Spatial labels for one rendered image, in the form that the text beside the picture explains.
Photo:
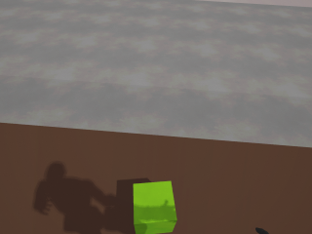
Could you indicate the carton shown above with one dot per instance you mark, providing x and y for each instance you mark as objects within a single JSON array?
[{"x": 154, "y": 207}]

